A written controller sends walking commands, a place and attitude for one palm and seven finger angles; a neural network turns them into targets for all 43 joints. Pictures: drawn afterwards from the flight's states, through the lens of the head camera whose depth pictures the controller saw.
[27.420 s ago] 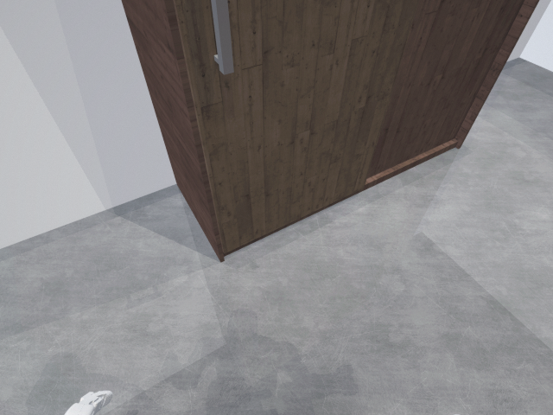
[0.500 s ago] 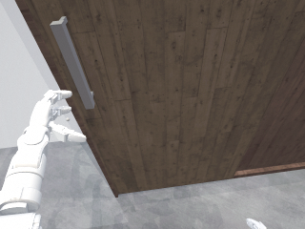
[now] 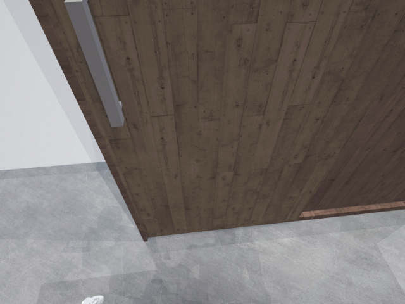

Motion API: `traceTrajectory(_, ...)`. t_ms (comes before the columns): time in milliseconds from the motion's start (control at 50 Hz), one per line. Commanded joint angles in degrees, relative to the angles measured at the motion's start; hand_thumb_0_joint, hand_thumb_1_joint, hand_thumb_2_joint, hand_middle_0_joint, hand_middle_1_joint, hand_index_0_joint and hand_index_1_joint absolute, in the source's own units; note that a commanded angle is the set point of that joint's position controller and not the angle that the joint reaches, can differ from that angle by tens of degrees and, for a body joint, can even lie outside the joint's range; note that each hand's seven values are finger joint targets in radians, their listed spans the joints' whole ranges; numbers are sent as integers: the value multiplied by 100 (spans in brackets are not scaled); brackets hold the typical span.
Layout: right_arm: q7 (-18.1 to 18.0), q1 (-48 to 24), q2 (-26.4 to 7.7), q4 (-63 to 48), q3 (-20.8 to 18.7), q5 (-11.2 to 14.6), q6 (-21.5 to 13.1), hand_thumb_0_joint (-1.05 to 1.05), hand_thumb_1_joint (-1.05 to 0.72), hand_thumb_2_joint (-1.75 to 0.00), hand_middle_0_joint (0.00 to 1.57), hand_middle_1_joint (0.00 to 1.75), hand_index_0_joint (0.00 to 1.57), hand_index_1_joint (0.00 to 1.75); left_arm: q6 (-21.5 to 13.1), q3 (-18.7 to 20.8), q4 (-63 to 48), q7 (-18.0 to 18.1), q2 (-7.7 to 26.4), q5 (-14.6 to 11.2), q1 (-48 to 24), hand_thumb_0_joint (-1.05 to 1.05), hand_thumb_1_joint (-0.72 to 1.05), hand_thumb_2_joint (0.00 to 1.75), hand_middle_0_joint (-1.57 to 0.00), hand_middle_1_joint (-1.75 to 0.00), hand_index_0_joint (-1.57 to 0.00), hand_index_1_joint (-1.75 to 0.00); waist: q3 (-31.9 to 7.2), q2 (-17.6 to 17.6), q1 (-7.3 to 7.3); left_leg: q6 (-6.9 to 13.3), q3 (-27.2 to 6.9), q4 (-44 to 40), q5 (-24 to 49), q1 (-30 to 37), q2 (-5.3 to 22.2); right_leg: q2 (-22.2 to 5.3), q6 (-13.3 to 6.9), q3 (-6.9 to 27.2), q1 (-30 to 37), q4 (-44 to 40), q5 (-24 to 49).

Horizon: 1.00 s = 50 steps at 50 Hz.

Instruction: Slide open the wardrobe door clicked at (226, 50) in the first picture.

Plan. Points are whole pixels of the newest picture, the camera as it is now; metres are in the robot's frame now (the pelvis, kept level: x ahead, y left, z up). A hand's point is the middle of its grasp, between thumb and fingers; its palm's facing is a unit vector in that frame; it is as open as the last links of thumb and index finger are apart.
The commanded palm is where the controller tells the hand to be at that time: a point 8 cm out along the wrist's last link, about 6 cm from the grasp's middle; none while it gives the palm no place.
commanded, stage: relax the arm and regain balance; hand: left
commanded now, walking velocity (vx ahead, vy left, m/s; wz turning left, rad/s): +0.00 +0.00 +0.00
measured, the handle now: (102, 66) +0.50 +0.21 +0.22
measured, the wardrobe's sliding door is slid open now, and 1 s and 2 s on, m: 0.00 0.00 0.00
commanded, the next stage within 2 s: step back with the hand held close in 0.48 s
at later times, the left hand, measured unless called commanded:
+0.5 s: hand out of the picture +0.10 +0.21 -0.15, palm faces +0.05 -0.96 -0.26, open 16.2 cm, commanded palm none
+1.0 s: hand out of the picture +0.16 +0.28 +0.20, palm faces +0.36 -0.80 -0.48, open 7.7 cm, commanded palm +0.09 +0.30 +0.18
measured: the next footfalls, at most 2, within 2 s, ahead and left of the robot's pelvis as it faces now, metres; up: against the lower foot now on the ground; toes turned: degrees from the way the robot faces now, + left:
right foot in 1.50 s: -0.23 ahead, -0.04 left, +0.00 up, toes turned -6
left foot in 1.72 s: -0.16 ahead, +0.12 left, +0.00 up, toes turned -5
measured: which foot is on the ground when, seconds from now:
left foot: down 0.00-1.00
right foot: down 0.00-1.00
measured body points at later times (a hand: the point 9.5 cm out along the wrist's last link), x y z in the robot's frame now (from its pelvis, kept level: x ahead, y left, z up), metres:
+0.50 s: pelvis -0.01 +0.00 +0.01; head +0.00 +0.00 +0.46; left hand +0.10 +0.26 -0.13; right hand +0.02 -0.23 -0.15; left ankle -0.04 +0.11 -0.73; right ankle +0.02 -0.09 -0.73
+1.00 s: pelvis -0.06 +0.02 +0.00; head -0.10 -0.01 +0.45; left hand +0.14 +0.32 +0.23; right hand +0.19 -0.20 -0.03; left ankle -0.04 +0.12 -0.73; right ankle +0.02 -0.09 -0.73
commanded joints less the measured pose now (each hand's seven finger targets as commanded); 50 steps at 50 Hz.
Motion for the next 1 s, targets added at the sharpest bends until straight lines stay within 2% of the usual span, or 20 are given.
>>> traceTrajectory(0,-26,104,-651,-137,-84,11,-116,0,-90,-90,20,30,20,30,-128,-29,-172,-2,567,25,192,0,-50,30,-15,-30,-15,-30,244,-460,194,109,-554,-886,476,-443,485,-830,-62,983,268,-905,616)
traceTrajectory(80,-8,153,-675,72,-58,10,-138,0,-90,-90,20,30,20,30,-148,-79,-137,12,570,22,184,0,-50,30,-15,-30,-15,-30,283,-472,147,124,-569,-1015,732,-158,488,-772,-26,972,164,-1013,701)
traceTrajectory(220,-20,-89,-764,152,-75,15,-192,0,-90,-90,20,30,20,30,-190,-52,-102,26,506,30,305,0,-50,30,-15,-30,-15,-30,-273,-98,182,135,-519,-1014,1551,253,614,-758,19,795,509,-731,1649)
traceTrajectory(580,-8,-144,-714,357,-72,20,-164,0,-90,-90,20,30,20,30,-186,-49,15,18,526,44,239,0,-50,30,-15,-30,-15,-30,42,-21,185,107,-580,-1231,878,16,607,-764,19,862,433,-1029,1073)
traceTrajectory(600,-48,-1493,-1768,-3347,-415,798,-997,0,-90,-90,20,30,20,30,-1519,4041,-14049,733,6402,-616,-4462,0,90,90,-20,-30,-20,-30,-1507,67,964,211,-1170,-801,1575,315,499,-310,1359,221,1252,-1088,1279)
traceTrajectory(620,-354,-774,-890,-1427,98,425,-1558,0,-90,-90,20,30,20,30,-1424,3739,-13089,870,6482,-251,-3241,0,90,90,-20,-30,-20,-30,-1078,1015,743,172,-1047,-283,1362,-468,1011,-757,706,1123,749,-678,938)
traceTrajectory(640,-374,-661,-851,-1265,38,466,-1771,0,-90,-90,20,30,20,30,-1029,3130,-12713,911,5254,-209,-2688,0,90,90,-20,-30,-20,-30,-1006,408,736,74,-1090,-322,1557,-378,824,-612,663,739,884,-826,1089)
traceTrajectory(660,-164,-700,-859,-1507,-43,586,-1830,0,-90,-90,20,30,20,30,-327,3059,-12352,932,4471,-351,-1297,0,90,90,-20,-30,-20,-30,-873,709,610,112,-1072,-563,1875,84,768,-301,640,369,650,-695,908)
traceTrajectory(680,-55,-847,-825,-1956,-78,609,-1855,0,-90,-90,20,30,20,30,-22,3159,-12729,943,4170,-455,-941,0,90,90,-20,-30,-20,-30,-1119,1319,696,106,-983,-484,2271,-26,719,-326,745,243,981,-649,1050)
traceTrajectory(700,42,-1257,-778,-2436,-114,590,-1882,0,-90,-90,20,30,20,30,-113,3117,-12979,1004,3717,-433,-676,0,90,90,-20,-30,-20,-30,-1588,1731,663,96,-880,-208,2260,-94,530,-387,674,356,1467,-558,1370)
traceTrajectory(720,106,-1691,-643,-2904,-69,504,-1952,0,-90,-90,20,30,20,30,-531,2776,-13425,1024,2905,-426,-354,0,90,90,-20,-30,-20,-30,-1974,2012,584,3,-692,95,2380,-133,234,-538,531,468,1878,-455,2405)
traceTrajectory(740,122,-1800,-540,-3047,-88,428,-2029,0,-90,-90,20,30,20,30,-952,2456,-12828,922,2149,-463,587,0,90,90,-20,-30,-20,-30,-2154,1813,467,-81,-480,202,2501,-308,60,-636,423,551,2245,-234,3307)
traceTrajectory(760,209,-1472,-641,-2911,-231,421,-2041,0,-90,-90,20,30,20,30,-1084,1856,-10621,676,997,-522,2260,0,90,90,-20,-30,-20,-30,-2196,1250,376,-103,-426,155,2456,-473,80,-675,429,419,2399,-164,3630)
traceTrajectory(780,281,-1157,-787,-2829,-385,460,-1799,0,-90,-90,20,30,20,30,-911,1809,-8985,516,617,-500,3442,0,90,90,-20,-30,-20,-30,-1819,698,372,-150,-402,160,2325,-763,210,-622,528,519,2104,-107,3747)
traceTrajectory(800,320,-1196,-839,-2558,-502,528,-1466,0,-90,-90,20,30,20,30,-605,2088,-7343,440,581,-450,3578,0,90,90,-20,-30,-20,-30,-1229,203,368,-172,-434,142,2099,-985,334,-641,462,557,1536,-125,3334)
traceTrajectory(860,228,-1279,-692,-2332,-470,590,-1203,0,-90,-90,20,30,20,30,-939,2629,-6610,130,1551,-539,1752,0,90,90,-20,-30,-20,-30,436,-2200,294,-14,-920,304,527,-841,99,-781,167,1008,-658,-1327,774)
traceTrajectory(900,175,-1483,-777,-2514,-468,689,-1196,0,-90,-90,20,30,20,30,-1102,2490,-6601,-57,1689,-677,1287,0,90,90,-20,-30,-20,-30,646,-3188,322,140,-1164,82,415,-591,-13,-751,277,1192,-1236,-1802,-601)
traceTrajectory(940,133,-1586,-831,-2723,-527,639,-1085,0,-90,-90,20,30,20,30,-1086,2448,-6446,-193,1661,-615,1506,0,90,90,-20,-30,-20,-30,606,-3346,302,127,-1071,149,322,-357,-171,-841,256,1461,-1565,-2300,-1516)
traceTrajectory(960,115,-1566,-866,-2995,-485,547,-1007,0,-90,-90,20,30,20,30,-1132,2574,-7125,-186,1964,-553,1429,0,90,90,-20,-30,-20,-30,540,-2821,306,121,-913,-19,283,-262,-145,-900,198,1545,-1470,-2343,-1506)
traceTrajectory(980,90,-1485,-788,-3165,-386,466,-935,0,-90,-90,20,30,20,30,-1197,2441,-7861,-181,1922,-471,1418,0,90,90,-20,-30,-20,-30,361,-2350,275,126,-771,-198,80,-246,-199,-901,200,1508,-1267,-2292,-1667)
